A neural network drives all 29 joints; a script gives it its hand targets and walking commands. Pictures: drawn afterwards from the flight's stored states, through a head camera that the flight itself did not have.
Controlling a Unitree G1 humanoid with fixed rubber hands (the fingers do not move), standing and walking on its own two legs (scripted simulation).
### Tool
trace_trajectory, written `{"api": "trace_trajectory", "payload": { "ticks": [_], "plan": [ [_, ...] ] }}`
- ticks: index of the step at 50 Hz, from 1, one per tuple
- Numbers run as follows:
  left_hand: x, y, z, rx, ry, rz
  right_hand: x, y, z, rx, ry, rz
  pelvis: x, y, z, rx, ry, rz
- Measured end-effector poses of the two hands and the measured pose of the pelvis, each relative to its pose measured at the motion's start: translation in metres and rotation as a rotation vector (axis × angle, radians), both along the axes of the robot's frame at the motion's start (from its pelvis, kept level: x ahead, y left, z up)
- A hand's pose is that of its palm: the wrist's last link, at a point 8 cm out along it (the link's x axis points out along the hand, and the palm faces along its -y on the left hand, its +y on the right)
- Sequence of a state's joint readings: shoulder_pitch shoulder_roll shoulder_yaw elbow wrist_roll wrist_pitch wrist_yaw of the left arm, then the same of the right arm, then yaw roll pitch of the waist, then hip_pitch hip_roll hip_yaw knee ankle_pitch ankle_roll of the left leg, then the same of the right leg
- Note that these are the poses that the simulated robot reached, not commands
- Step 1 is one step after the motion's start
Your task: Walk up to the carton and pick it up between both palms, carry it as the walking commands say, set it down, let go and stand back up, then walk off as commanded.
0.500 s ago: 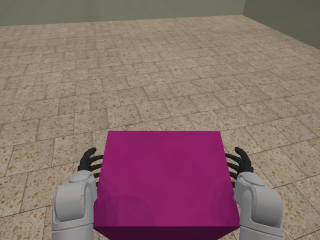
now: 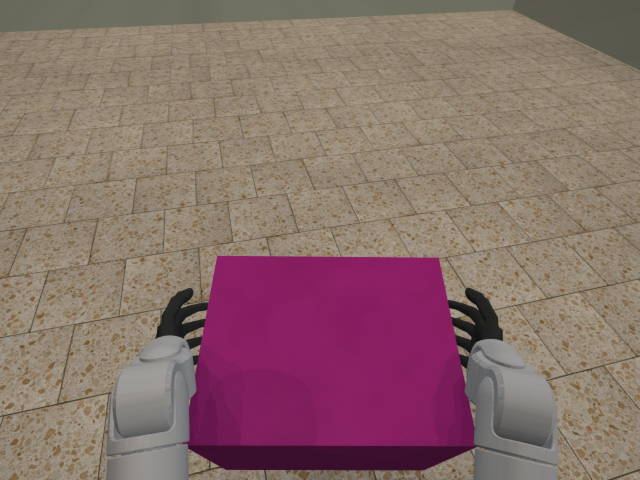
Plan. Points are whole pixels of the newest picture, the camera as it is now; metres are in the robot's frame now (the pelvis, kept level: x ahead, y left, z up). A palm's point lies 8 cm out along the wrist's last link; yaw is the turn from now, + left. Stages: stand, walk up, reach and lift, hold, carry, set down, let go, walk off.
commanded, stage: carry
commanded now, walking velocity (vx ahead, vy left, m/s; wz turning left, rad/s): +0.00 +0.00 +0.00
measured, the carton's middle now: (326, 369) +0.29 +0.00 -0.02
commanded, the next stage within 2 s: hold in 1.88 s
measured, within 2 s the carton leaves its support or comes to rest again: neither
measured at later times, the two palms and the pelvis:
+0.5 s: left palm (195, 337) +0.29 +0.17 +0.05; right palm (485, 339) +0.30 -0.19 +0.06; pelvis +0.03 -0.01 +0.00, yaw +0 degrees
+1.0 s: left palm (199, 332) +0.30 +0.17 +0.04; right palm (482, 335) +0.31 -0.19 +0.05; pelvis +0.04 -0.01 +0.00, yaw +0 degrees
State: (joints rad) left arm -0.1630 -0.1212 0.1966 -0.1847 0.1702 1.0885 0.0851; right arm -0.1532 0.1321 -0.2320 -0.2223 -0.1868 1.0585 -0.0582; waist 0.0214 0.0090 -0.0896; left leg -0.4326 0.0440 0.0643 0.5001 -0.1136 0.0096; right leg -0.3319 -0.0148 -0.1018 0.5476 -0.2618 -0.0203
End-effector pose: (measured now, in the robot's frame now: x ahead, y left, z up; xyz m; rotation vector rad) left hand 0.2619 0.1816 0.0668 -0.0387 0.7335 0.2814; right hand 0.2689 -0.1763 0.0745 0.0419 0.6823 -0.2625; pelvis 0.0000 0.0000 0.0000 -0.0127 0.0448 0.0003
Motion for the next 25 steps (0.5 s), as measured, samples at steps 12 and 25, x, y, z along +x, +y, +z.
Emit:
{"api": "trace_trajectory", "payload": {
  "ticks": [12,25],
  "plan": [
    [0.017,-0.011,-0.006,0.014,-0.007,-0.022,0.015,-0.011,-0.007,0.0,-0.005,-0.002,0.018,-0.008,0.0,0.008,-0.012,-0.006],
    [0.029,-0.015,-0.017,0.028,-0.009,-0.032,0.028,-0.016,-0.018,-0.012,-0.005,0.015,0.031,-0.013,-0.002,0.013,-0.019,-0.008]
  ]
}}
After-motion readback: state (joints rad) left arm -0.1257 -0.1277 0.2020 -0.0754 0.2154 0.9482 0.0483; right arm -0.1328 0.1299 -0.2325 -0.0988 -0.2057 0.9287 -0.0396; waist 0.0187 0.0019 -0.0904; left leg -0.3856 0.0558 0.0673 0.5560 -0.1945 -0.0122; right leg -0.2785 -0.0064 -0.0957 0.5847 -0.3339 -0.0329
